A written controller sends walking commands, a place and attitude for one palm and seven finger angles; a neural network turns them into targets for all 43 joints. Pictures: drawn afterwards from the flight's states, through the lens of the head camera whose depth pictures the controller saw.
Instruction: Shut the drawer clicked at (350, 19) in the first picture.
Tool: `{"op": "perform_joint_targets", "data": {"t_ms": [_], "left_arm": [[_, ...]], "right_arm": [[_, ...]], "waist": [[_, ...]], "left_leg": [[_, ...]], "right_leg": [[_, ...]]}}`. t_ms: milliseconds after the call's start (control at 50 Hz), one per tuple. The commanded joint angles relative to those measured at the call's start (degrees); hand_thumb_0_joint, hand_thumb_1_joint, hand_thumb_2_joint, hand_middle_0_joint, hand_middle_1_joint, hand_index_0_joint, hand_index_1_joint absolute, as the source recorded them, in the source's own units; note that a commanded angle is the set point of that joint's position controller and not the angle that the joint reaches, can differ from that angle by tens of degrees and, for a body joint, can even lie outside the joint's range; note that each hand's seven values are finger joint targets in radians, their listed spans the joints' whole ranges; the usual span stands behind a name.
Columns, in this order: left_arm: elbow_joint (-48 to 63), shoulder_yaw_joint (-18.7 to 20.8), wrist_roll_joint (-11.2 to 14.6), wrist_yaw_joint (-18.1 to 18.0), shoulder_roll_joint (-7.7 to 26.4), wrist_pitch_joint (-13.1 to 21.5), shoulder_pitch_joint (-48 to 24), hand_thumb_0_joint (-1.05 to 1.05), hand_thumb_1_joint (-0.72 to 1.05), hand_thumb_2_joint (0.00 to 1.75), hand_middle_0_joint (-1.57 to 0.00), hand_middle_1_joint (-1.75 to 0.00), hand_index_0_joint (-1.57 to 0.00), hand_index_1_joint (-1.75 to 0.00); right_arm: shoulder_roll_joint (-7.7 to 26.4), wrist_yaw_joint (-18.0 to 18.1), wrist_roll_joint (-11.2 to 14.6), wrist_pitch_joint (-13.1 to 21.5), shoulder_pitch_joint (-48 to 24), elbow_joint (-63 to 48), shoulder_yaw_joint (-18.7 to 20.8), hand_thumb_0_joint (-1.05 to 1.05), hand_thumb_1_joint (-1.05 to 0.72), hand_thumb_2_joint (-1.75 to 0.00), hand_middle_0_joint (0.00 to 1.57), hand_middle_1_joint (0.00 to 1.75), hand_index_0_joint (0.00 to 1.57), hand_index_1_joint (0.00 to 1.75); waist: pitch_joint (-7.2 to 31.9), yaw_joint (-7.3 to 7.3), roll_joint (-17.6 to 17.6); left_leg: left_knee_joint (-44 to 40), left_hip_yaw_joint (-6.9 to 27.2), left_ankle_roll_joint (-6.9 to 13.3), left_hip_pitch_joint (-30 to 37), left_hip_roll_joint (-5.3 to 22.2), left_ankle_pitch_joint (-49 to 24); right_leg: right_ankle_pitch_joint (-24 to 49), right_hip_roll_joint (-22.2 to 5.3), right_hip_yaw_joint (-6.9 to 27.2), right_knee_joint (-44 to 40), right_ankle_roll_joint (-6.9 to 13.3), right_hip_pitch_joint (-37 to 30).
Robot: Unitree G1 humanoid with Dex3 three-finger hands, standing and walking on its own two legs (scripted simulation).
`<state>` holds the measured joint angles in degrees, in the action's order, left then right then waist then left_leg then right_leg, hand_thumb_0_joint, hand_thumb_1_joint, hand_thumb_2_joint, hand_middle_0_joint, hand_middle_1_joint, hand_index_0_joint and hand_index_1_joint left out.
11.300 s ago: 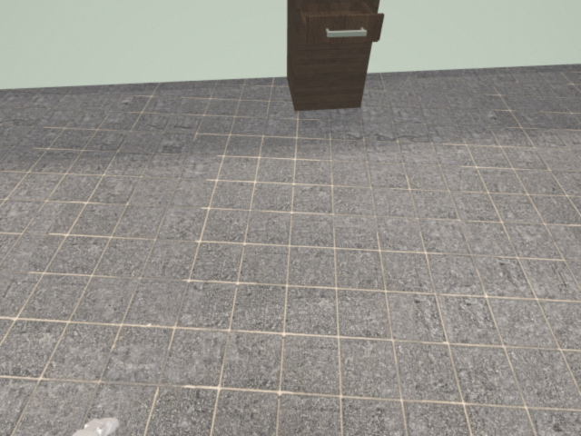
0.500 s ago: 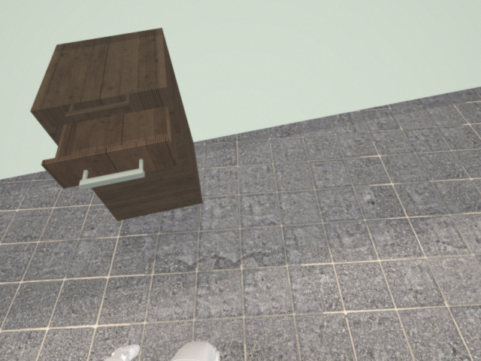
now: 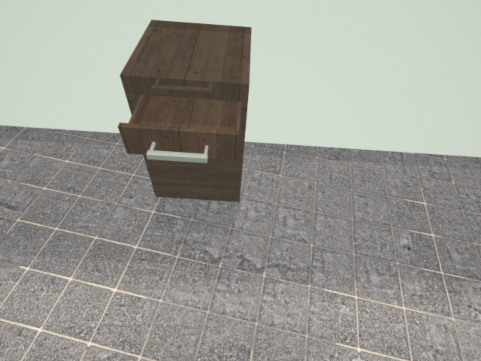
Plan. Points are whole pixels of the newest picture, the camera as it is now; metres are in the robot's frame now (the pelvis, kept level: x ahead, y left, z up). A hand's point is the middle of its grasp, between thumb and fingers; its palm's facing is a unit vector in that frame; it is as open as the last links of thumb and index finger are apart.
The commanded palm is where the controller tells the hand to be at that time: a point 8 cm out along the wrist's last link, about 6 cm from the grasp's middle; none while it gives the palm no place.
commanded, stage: take the last steps up to it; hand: left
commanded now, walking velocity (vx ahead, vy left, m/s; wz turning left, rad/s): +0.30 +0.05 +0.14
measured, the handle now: (178, 151) +0.74 +0.26 -0.22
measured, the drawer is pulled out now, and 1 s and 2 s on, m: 0.17 0.17 0.17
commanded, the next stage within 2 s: come to a stop and stand still in 0.88 s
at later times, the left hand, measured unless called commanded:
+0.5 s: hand out of the picture +0.00 +0.15 -0.16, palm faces +0.17 -0.97 -0.19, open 7.4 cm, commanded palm none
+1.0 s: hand (132, 256) +0.34 +0.27 -0.16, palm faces +0.10 -0.97 -0.20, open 7.4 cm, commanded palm none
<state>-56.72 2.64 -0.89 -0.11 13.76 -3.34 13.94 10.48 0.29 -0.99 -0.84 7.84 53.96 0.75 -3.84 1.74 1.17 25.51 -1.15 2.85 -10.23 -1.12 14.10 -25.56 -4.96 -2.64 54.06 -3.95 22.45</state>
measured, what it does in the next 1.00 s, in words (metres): walks ahead: right foot, then left foot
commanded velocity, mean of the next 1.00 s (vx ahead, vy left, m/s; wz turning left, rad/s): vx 0.23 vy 0.01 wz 0.02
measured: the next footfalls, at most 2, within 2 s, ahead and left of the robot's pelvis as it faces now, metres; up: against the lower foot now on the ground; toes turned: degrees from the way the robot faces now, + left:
right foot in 0.16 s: +0.06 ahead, -0.13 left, +0.00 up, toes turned -3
left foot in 0.62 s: +0.26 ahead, +0.17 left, +0.00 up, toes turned +12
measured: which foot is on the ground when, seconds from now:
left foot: down 0.00-0.16, up 0.18-0.60, down 0.62-1.00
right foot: up 0.00-0.14, down 0.16-0.64, up 0.66-1.00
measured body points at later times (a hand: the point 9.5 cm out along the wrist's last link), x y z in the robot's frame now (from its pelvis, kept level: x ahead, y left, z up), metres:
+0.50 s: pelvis +0.10 +0.00 +0.00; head +0.12 -0.01 +0.45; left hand +0.00 +0.21 -0.14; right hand +0.13 -0.24 -0.16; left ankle +0.18 +0.16 -0.69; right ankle +0.02 -0.12 -0.74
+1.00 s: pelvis +0.26 +0.08 +0.00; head +0.27 +0.08 +0.45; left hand +0.33 +0.32 -0.14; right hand +0.29 -0.14 -0.16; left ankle +0.22 +0.17 -0.74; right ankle +0.34 -0.03 -0.70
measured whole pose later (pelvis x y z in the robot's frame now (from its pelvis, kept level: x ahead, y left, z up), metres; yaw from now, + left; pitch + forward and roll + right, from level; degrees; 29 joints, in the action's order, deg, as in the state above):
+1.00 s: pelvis +0.26 +0.08 +0.00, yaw +3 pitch -1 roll +2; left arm -57.3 3.2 -1.2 0.2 10.3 -0.1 9.2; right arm 8.2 1.2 -1.2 3.4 16.6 60.5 1.5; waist -1.9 -0.2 1.7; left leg 19.5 -9.5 2.9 -4.6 -2.1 14.3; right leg -13.6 -5.8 -3.2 48.9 -1.0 29.5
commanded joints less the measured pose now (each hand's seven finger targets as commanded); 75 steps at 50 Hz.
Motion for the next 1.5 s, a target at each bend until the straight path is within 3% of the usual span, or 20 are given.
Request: {"op": "perform_joint_targets", "data": {"t_ms": [0,100,120,140,180,280,480,560,580,600,620,760,1020,1060,1120,1200,1380,1400,1440,1480], "left_arm": [[5.3,0.4,-0.6,0.6,2.5,2.6,-2.8,0.00,0.90,0.90,-0.20,-0.30,-0.20,-0.30],[2.2,0.3,-0.7,0.6,1.0,4.5,5.9,0.00,0.90,0.90,-0.20,-0.30,-0.20,-0.30],[1.0,0.9,-1.0,0.2,3.4,5.3,9.2,0.00,0.90,0.90,-0.20,-0.30,-0.20,-0.30],[0.0,2.0,-1.5,-0.4,8.3,5.6,13.9,0.00,0.90,0.90,-0.20,-0.30,-0.20,-0.30],[-0.1,2.5,-0.4,-1.1,9.3,5.8,14.6,0.00,0.90,0.90,-0.20,-0.30,-0.20,-0.30],[-0.4,0.2,-0.2,-1.0,1.3,7.5,9.3,0.00,0.90,0.90,-0.20,-0.30,-0.20,-0.30],[-6.1,0.5,-0.7,-1.4,2.9,7.9,14.6,0.00,0.90,0.90,-0.20,-0.30,-0.20,-0.30],[-6.4,1.3,-0.6,-1.5,3.9,7.1,12.1,0.00,0.90,0.90,-0.20,-0.30,-0.20,-0.30],[-6.3,1.1,-0.4,-1.3,2.2,6.9,12.7,0.00,0.90,0.90,-0.20,-0.30,-0.20,-0.30],[-5.4,0.8,0.4,-0.8,-1.2,6.5,16.1,0.00,0.90,0.90,-0.20,-0.30,-0.20,-0.30],[-3.3,0.5,0.4,-0.7,-1.8,6.8,13.3,0.00,0.90,0.90,-0.20,-0.30,-0.20,-0.30],[-4.5,0.8,-0.8,0.2,-4.0,4.3,10.1,0.00,0.90,0.90,-0.20,-0.30,-0.20,-0.30],[1.1,-0.2,-0.2,-0.4,-2.9,4.2,-2.2,0.00,0.90,0.90,-0.20,-0.30,-0.20,-0.30],[-1.1,0.1,-0.2,-1.1,0.8,4.9,4.5,0.00,0.90,0.90,-0.20,-0.30,-0.20,-0.30],[-2.0,1.4,0.3,-2.1,8.1,5.4,6.3,0.00,0.90,0.90,-0.20,-0.30,-0.20,-0.30],[0.5,2.1,-0.4,-3.1,6.8,3.5,-0.4,0.00,0.90,0.90,-0.20,-0.30,-0.20,-0.30],[3.3,2.8,-1.3,-2.3,7.3,2.3,-4.1,0.00,0.90,0.90,-0.20,-0.30,-0.20,-0.30],[4.8,2.3,-1.2,-4.8,10.0,3.4,-2.9,0.00,0.90,0.90,-0.20,-0.30,-0.20,-0.30],[5.9,1.2,0.0,-4.0,7.2,2.4,-2.2,0.00,0.90,0.90,-0.20,-0.30,-0.20,-0.30],[6.5,-0.1,0.2,-2.5,2.3,0.8,0.0,0.00,0.90,0.90,-0.20,-0.30,-0.20,-0.30]], "right_arm": [[11.3,0.5,-0.5,1.1,6.4,-0.6,3.6,0.00,-0.90,-0.90,0.20,0.30,0.20,0.30],[8.8,0.6,0.0,1.6,6.2,0.9,3.2,0.00,-0.90,-0.90,0.20,0.30,0.20,0.30],[6.2,0.5,0.4,2.0,7.0,1.1,2.8,0.00,-0.90,-0.90,0.20,0.30,0.20,0.30],[2.8,0.1,0.7,2.4,6.2,-0.6,2.0,0.00,-0.90,-0.90,0.20,0.30,0.20,0.30],[7.3,-0.9,-0.6,1.6,0.9,-2.3,3.5,0.00,-0.90,-0.90,0.20,0.30,0.20,0.30],[3.4,-1.9,-0.5,1.0,8.2,3.0,3.4,0.00,-0.90,-0.90,0.20,0.30,0.20,0.30],[1.3,-3.0,0.0,2.0,-1.5,0.1,2.2,0.00,-0.90,-0.90,0.20,0.30,0.20,0.30],[3.5,-2.1,-0.5,3.4,8.3,2.8,2.8,0.00,-0.90,-0.90,0.20,0.30,0.20,0.30],[7.4,-1.3,-0.8,3.8,17.2,5.4,3.7,0.00,-0.90,-0.90,0.20,0.30,0.20,0.30],[14.2,-0.4,-1.5,4.3,23.6,6.6,5.2,0.00,-0.90,-0.90,0.20,0.30,0.20,0.30],[15.9,0.3,-0.4,3.7,26.4,7.2,5.2,0.00,-0.90,-0.90,0.20,0.30,0.20,0.30],[3.8,1.2,-0.1,5.4,8.8,3.3,2.3,0.00,-0.90,-0.90,0.20,0.30,0.20,0.30],[5.0,1.7,-0.6,3.9,12.3,6.5,2.0,0.00,-0.90,-0.90,0.20,0.30,0.20,0.30],[4.2,1.8,0.3,3.5,12.0,7.0,1.7,0.00,-0.90,-0.90,0.20,0.30,0.20,0.30],[2.1,1.9,1.5,1.2,15.6,7.0,2.4,0.00,-0.90,-0.90,0.20,0.30,0.20,0.30],[2.0,1.9,1.2,-0.9,9.8,5.5,2.9,0.00,-0.90,-0.90,0.20,0.30,0.20,0.30],[2.5,0.4,0.5,-1.4,9.4,2.6,3.0,0.00,-0.90,-0.90,0.20,0.30,0.20,0.30],[7.2,0.4,1.0,0.4,13.3,-1.7,4.0,0.00,-0.90,-0.90,0.20,0.30,0.20,0.30],[5.1,0.7,0.5,0.9,11.5,-4.0,2.9,0.00,-0.90,-0.90,0.20,0.30,0.20,0.30],[10.8,0.5,-0.8,0.4,7.5,-8.3,3.1,0.00,-0.90,-0.90,0.20,0.30,0.20,0.30]], "waist": [[1.1,-3.92,-10.2],[2.2,0.59,-4.8],[2.0,2.00,1.9],[1.0,3.86,15.2],[-5.0,4.38,12.7],[-5.1,-1.36,6.0],[-5.8,0.78,9.4],[0.2,-4.31,6.9],[6.1,-7.37,-1.0],[13.0,-8.19,-16.8],[13.8,-8.60,-16.7],[1.8,-0.49,-6.2],[0.7,-1.83,-5.0],[5.4,1.10,-0.8],[13.7,-0.08,11.6],[9.5,-0.09,3.4],[8.7,-0.47,10.9],[21.3,-5.02,1.2],[15.7,-3.76,-5.8],[2.8,-1.34,-14.0]], "left_leg": [[-12.9,16.4,8.7,2.3,14.5,6.4],[-4.7,14.0,5.4,-7.1,9.5,12.3],[4.4,9.5,2.7,-15.5,5.1,13.9],[19.0,1.1,-0.5,-26.8,-1.6,17.2],[33.6,4.9,-0.8,-31.1,2.1,14.3],[36.2,1.5,-3.2,-26.7,5.1,-2.9],[16.7,-4.8,-2.3,-21.1,5.6,-3.8],[5.3,-6.3,-0.4,-2.3,2.0,-2.5],[3.2,-3.7,0.1,10.3,3.9,-3.8],[-1.2,17.1,4.7,21.9,19.2,-6.7],[-7.5,26.5,8.1,22.0,25.0,-11.2],[-15.0,5.9,6.8,-3.0,17.1,-10.1],[-3.9,-0.7,4.6,4.5,15.3,-38.8],[4.0,-2.7,-0.1,2.4,11.1,-29.8],[21.3,-3.3,-5.0,-7.8,2.5,21.3],[34.5,2.5,-4.9,-12.0,2.3,20.4],[20.2,-0.6,-5.1,-7.2,1.7,12.1],[13.8,-3.2,-6.0,-6.7,0.6,14.7],[-4.3,-2.3,-3.8,0.1,2.1,0.3],[-9.7,11.9,2.7,-9.7,16.6,0.5]], "right_leg": [[-0.7,1.0,-1.3,-7.9,1.1,2.7],[7.9,3.2,-3.0,-29.6,2.3,-16.6],[4.2,-2.2,3.5,-35.1,3.6,-25.4],[-5.6,-16.1,22.2,-43.5,8.5,-30.2],[-19.9,-22.2,32.8,-51.0,13.3,-18.9],[10.3,-11.4,6.1,-47.1,8.5,-15.9],[25.7,-11.9,-0.7,-43.4,10.2,-17.5],[32.6,-9.9,-3.5,-27.7,8.8,-15.6],[27.9,-6.8,-5.1,-14.4,7.3,-11.0],[3.7,1.4,-8.2,3.1,4.8,2.7],[-9.1,4.2,-2.3,13.6,5.6,9.1],[8.7,-2.4,1.4,12.1,4.0,6.7],[14.5,1.7,-2.2,-20.2,3.6,-3.5],[36.6,-0.8,0.4,-29.8,3.5,-15.5],[83.0,-18.8,14.4,-26.8,17.5,-26.3],[66.7,-17.7,11.8,-29.6,18.1,-17.9],[22.7,-11.5,10.0,-36.8,13.9,-9.5],[49.2,-14.2,15.5,-26.7,13.3,-23.5],[23.8,-6.7,5.0,-19.1,8.6,-11.5],[1.1,1.8,-2.6,-14.2,4.1,-0.7]]}}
